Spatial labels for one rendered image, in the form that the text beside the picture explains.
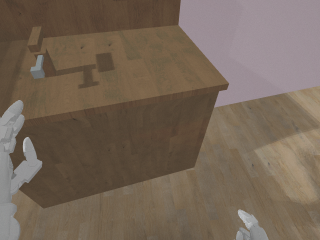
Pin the counter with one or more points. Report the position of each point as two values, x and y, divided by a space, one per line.
126 96

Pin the tap lever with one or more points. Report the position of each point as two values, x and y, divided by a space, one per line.
37 70

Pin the left robot hand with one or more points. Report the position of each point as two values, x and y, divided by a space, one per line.
10 124

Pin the left robot forearm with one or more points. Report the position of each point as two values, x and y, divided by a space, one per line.
9 227

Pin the right robot hand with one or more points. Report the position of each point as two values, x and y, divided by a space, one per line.
256 232

